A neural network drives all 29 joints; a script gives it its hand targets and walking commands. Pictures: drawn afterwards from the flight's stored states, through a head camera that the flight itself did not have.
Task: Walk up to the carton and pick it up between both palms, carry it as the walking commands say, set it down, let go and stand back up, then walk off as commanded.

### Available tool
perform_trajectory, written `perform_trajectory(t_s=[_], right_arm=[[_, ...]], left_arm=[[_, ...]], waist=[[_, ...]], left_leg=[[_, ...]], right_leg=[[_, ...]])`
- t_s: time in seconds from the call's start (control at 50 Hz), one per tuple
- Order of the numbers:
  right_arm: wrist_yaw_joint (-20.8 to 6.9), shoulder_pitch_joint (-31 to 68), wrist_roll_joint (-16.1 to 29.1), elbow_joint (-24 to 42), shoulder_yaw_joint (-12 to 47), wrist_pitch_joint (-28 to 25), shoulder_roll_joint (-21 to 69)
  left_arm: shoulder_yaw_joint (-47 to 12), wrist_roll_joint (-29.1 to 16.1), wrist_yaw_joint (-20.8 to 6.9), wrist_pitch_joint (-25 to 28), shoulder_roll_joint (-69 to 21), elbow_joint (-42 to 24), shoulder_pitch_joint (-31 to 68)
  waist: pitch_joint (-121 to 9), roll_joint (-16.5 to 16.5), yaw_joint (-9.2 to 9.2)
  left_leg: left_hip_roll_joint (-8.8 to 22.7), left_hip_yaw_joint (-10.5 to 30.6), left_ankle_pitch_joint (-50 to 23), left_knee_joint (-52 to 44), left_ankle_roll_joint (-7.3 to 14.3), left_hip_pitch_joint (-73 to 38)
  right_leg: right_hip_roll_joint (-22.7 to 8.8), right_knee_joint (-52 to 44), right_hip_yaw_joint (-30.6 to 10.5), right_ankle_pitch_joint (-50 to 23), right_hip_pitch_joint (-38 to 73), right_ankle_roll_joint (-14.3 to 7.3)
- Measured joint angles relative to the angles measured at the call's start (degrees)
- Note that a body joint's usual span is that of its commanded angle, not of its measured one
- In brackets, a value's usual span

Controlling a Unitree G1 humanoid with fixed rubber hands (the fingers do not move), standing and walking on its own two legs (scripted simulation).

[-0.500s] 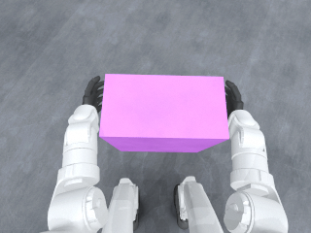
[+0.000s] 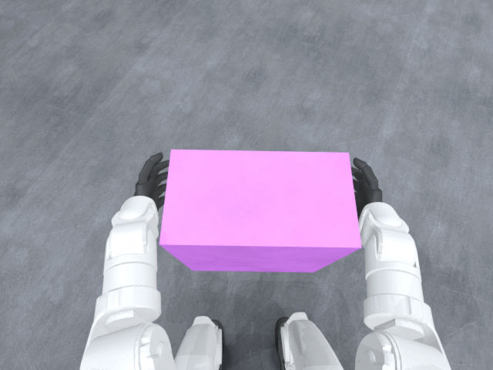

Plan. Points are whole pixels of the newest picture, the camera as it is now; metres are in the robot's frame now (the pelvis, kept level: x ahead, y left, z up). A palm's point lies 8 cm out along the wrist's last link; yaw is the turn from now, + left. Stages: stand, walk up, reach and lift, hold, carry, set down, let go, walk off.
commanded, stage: reach and lift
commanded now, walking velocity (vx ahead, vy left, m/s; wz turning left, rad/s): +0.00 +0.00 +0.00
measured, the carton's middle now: (255, 222) +0.37 -0.01 -0.11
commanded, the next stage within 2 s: none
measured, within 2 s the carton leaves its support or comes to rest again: neither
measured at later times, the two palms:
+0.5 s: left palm (129, 196) +0.37 +0.17 +0.03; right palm (389, 203) +0.34 -0.19 +0.04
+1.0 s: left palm (108, 192) +0.35 +0.17 +0.10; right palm (418, 196) +0.33 -0.19 +0.10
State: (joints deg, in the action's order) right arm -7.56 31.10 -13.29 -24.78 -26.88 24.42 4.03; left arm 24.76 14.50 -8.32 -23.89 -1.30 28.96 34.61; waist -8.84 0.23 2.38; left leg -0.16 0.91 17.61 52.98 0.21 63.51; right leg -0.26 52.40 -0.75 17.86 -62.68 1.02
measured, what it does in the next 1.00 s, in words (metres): rises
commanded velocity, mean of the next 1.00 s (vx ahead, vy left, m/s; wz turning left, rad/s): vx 0.00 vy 0.00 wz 0.00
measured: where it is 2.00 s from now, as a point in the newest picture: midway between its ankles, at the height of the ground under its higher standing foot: (251, 365)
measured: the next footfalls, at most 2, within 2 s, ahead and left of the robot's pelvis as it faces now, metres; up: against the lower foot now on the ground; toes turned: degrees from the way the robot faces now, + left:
none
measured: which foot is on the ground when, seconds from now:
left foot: down 0.00-1.00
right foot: down 0.00-1.00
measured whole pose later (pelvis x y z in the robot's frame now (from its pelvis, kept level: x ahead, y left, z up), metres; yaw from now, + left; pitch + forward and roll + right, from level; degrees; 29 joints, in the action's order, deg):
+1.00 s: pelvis +0.05 +0.00 +0.08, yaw -1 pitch -1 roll +0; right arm -8.5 12.4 -13.3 -11.6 -19.5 33.7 6.8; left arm 16.6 13.5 -9.5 -32.6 -2.6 15.2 14.7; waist 2.0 -1.1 1.0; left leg 0.3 0.1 9.5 18.4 -0.1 7.5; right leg -0.2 18.2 -1.6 9.5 -7.3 0.6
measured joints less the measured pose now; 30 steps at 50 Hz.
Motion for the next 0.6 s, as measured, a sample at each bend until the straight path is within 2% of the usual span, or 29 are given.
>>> perform_trajectory(t_s=[0.6], right_arm=[[-1.54,-10.88,-1.87,3.53,2.86,2.02,1.84]], left_arm=[[-3.17,1.69,-1.37,-1.4,-1.73,-3.79,-11.72]], waist=[[6.43,-0.36,-0.3]], left_leg=[[0.06,-0.48,-6.45,-23.83,0.09,-34.2]], right_leg=[[-0.18,-23.82,-0.5,-6.69,33.96,-0.08]])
